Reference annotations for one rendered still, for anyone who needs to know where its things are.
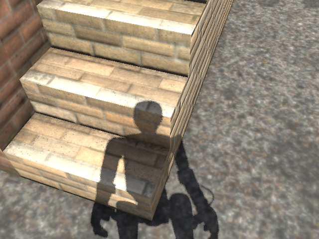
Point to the stairs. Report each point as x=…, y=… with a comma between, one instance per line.
x=113, y=96

